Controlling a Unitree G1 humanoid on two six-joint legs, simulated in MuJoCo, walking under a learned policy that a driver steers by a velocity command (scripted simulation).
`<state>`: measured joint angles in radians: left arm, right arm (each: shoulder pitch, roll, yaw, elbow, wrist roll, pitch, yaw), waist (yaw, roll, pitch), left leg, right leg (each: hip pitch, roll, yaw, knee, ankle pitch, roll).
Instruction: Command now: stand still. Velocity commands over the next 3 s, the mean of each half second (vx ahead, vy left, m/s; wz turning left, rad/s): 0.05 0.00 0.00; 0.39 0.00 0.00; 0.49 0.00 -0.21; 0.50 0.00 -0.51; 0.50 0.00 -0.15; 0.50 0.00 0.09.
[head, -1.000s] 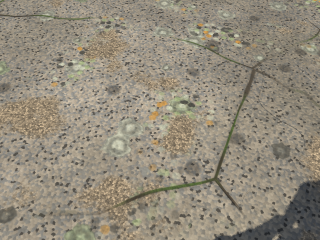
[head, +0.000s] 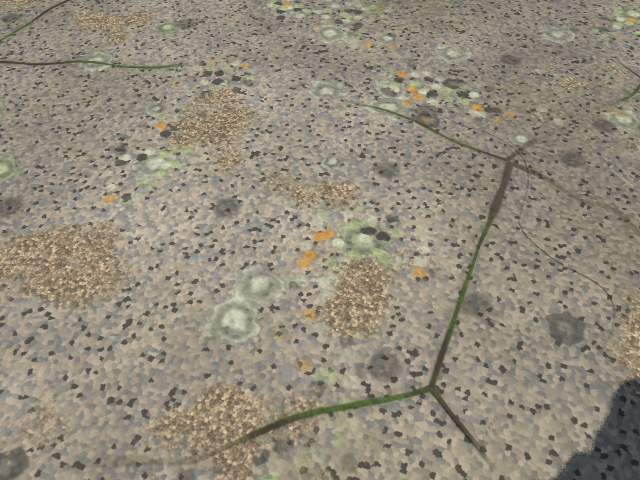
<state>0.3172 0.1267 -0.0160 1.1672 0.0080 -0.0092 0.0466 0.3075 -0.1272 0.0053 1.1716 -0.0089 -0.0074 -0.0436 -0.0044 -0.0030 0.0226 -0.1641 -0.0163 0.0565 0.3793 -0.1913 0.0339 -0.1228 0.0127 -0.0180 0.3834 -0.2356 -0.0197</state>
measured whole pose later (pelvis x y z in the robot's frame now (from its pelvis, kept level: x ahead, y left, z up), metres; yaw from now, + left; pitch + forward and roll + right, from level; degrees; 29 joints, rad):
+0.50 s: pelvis +0.02 +0.00 +0.00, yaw +0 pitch +0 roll +1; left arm 0.38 0.12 0.00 1.15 0.02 0.00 0.03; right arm 0.37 -0.13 -0.02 1.16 -0.01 0.00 -0.03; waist -0.01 -0.01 -0.02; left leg -0.20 -0.03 0.04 0.48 -0.35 0.07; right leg -0.18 0.01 0.01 0.52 -0.44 -0.06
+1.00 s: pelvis +0.21 -0.03 -0.02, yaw -1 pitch +2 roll +1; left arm 0.57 0.12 0.01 1.14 0.02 -0.11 0.02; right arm 0.00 -0.18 -0.04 0.93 -0.02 -0.04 0.03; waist 0.06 0.01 0.05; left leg -0.59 0.01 0.12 0.65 -0.13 0.09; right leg 0.17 0.04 -0.04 0.18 -0.38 -0.05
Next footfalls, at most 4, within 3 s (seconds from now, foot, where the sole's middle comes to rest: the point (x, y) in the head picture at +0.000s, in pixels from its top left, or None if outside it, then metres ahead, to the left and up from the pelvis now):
1.06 left None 0.42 0.05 -0.78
1.60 right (388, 404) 0.70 -0.12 -0.78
2.14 left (371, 277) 1.07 -0.11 -0.78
2.68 right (473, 233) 1.23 -0.41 -0.78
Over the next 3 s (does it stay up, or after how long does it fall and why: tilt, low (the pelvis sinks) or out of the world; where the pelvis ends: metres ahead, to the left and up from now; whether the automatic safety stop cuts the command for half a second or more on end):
stays up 1.27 -0.36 0.00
